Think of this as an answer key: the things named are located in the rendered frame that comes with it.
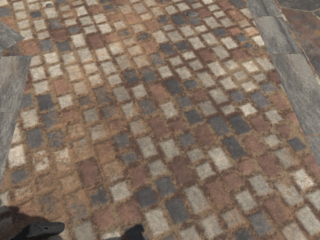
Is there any left robot hand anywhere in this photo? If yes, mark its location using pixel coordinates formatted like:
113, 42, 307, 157
10, 221, 65, 240

